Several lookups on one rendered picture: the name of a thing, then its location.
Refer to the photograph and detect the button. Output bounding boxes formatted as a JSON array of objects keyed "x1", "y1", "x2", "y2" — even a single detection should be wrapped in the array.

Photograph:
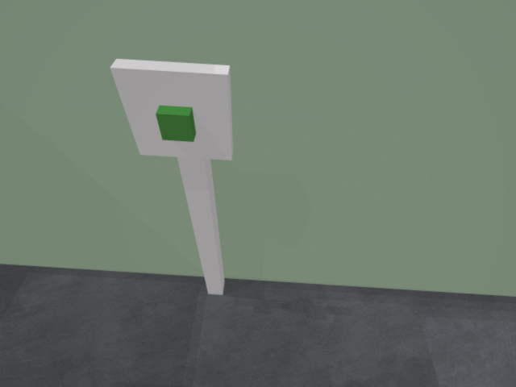
[{"x1": 156, "y1": 106, "x2": 196, "y2": 142}]

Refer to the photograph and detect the panel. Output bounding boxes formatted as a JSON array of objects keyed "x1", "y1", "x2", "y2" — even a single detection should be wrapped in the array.
[{"x1": 110, "y1": 59, "x2": 233, "y2": 295}]

